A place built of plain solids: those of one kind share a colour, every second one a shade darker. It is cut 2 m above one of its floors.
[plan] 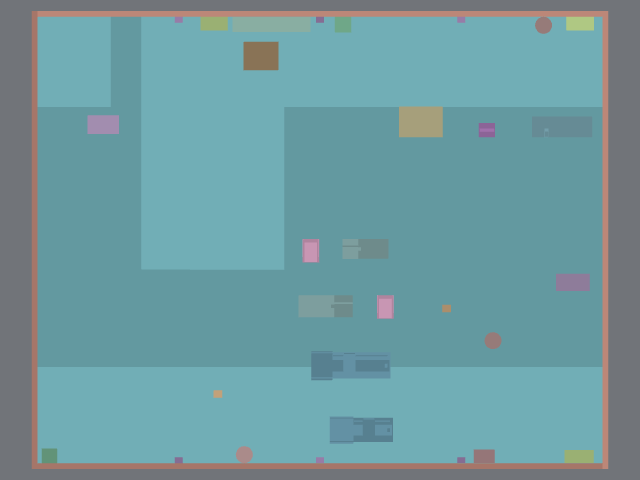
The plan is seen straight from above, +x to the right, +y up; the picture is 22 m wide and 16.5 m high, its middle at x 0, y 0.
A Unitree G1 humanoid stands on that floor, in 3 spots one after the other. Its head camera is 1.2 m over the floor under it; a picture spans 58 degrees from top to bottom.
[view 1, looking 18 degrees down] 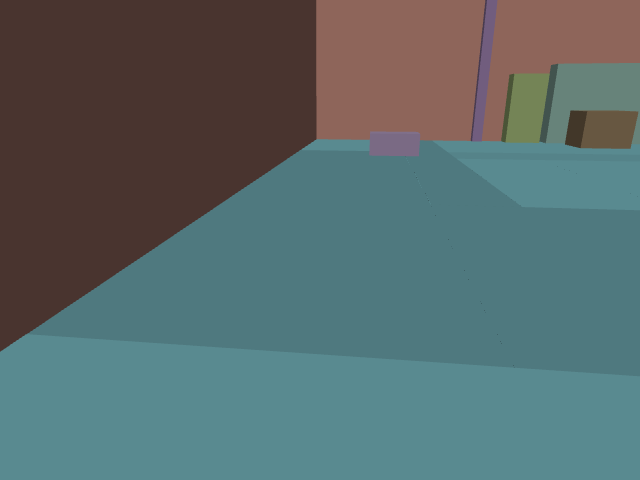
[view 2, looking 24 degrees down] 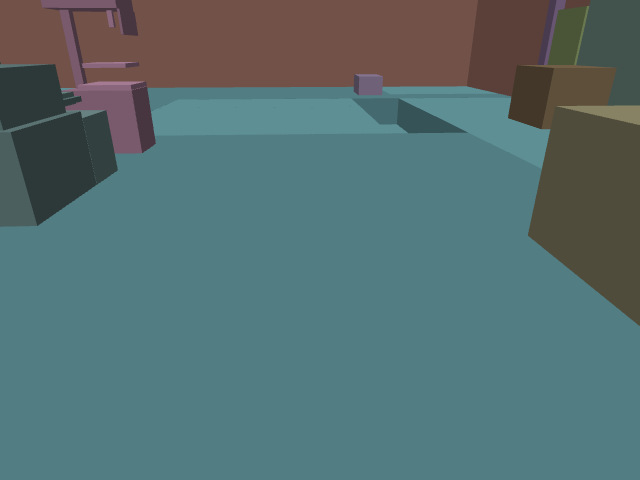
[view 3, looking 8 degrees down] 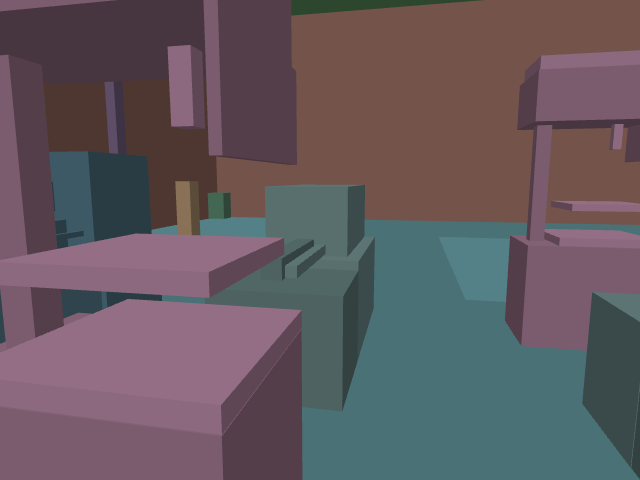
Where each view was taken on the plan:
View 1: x -7.89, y -6.21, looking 97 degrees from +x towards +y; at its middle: floor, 3.89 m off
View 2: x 5.40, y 1.94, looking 177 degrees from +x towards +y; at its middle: floor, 2.95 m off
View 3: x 3.21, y -1.58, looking -168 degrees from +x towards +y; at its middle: saw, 2.92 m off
